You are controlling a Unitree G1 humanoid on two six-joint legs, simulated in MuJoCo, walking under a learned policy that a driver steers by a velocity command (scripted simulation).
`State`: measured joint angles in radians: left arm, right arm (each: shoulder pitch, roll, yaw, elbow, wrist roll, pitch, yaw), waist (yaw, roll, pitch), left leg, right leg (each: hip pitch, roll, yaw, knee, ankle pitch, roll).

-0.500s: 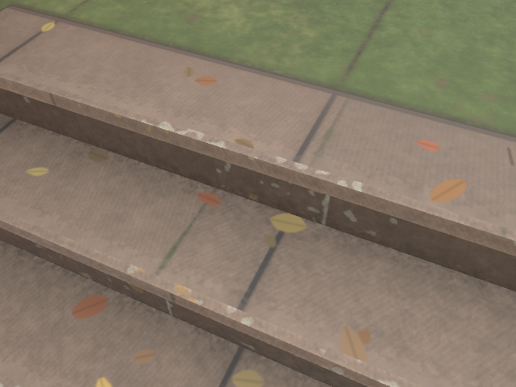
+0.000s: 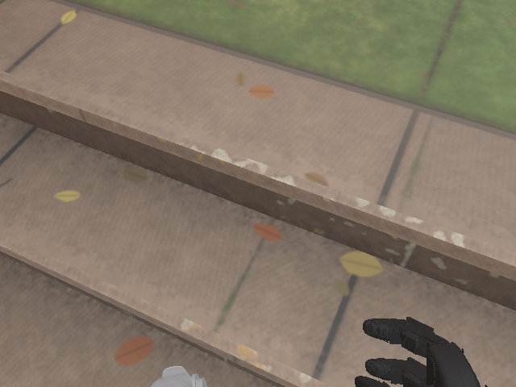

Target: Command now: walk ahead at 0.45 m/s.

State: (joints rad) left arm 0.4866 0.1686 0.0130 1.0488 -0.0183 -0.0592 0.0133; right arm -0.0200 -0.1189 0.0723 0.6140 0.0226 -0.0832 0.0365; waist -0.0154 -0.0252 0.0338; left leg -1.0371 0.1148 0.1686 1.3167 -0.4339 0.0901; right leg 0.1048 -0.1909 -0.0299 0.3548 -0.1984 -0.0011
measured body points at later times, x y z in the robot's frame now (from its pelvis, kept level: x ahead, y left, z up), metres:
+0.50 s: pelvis +0.25 +0.04 +0.18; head +0.24 +0.07 +0.62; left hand +0.47 +0.14 +0.08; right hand +0.16 -0.12 +0.03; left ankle +0.17 +0.12 -0.57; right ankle +0.38 -0.08 -0.27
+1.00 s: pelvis +0.52 +0.01 +0.33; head +0.53 -0.03 +0.78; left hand +0.40 +0.17 +0.20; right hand +0.73 -0.13 +0.23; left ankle +0.65 +0.16 -0.12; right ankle +0.44 -0.06 -0.40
